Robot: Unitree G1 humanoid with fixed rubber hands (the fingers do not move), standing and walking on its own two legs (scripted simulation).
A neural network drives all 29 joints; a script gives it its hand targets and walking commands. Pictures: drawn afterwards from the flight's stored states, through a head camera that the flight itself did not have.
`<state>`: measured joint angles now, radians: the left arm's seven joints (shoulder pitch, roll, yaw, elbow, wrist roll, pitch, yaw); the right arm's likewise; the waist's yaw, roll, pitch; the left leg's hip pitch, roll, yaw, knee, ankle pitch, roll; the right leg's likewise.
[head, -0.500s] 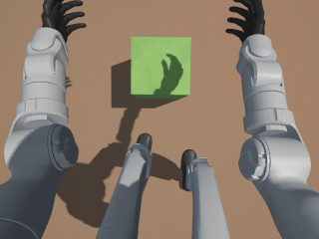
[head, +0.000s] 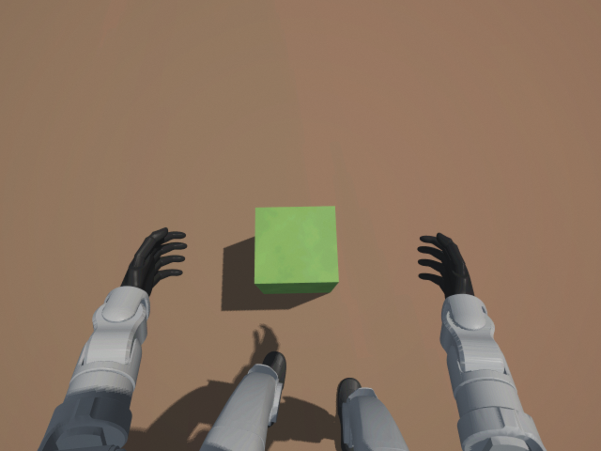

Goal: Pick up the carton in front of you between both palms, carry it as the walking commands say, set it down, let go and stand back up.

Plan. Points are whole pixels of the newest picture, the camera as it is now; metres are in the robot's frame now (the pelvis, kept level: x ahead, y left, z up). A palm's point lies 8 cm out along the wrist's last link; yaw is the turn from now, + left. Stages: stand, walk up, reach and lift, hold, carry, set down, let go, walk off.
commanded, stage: let go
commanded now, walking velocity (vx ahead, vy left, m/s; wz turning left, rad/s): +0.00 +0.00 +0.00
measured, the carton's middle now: (296, 253) +0.46 +0.06 -0.61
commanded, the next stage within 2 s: stand in 0.82 s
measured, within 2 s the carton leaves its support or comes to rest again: neither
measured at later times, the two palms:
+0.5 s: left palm (152, 365) +0.19 +0.19 -0.03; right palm (564, 402) +0.20 -0.27 -0.03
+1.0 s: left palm (106, 361) +0.19 +0.26 -0.05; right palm (576, 422) +0.18 -0.29 -0.04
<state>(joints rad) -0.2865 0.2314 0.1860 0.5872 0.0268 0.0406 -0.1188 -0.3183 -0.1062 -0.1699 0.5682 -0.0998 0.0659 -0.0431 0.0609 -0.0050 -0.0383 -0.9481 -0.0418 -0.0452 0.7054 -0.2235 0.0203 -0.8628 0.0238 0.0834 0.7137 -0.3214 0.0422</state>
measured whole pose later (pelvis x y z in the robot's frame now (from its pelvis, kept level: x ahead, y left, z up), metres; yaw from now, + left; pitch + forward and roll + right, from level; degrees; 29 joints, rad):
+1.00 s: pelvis +0.04 -0.02 +0.03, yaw +0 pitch +0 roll +0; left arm 0.22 0.32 0.05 0.56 0.04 0.06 0.01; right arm 0.19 -0.29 -0.04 0.69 -0.05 0.03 -0.01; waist 0.01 -0.04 0.01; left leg -0.24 -0.02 -0.04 0.53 -0.29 0.00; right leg -0.14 0.02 0.07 0.50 -0.35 0.00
